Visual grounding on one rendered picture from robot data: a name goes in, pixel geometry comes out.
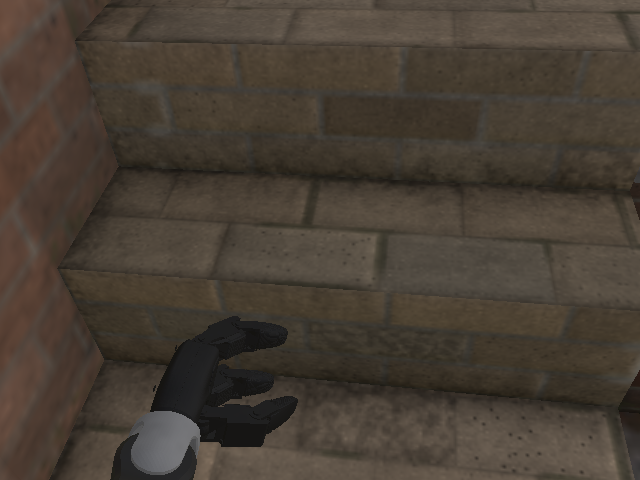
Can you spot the left robot hand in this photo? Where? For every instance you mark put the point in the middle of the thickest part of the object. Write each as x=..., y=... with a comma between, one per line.
x=194, y=385

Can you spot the left robot forearm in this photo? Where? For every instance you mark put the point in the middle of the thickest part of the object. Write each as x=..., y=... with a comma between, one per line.
x=162, y=445

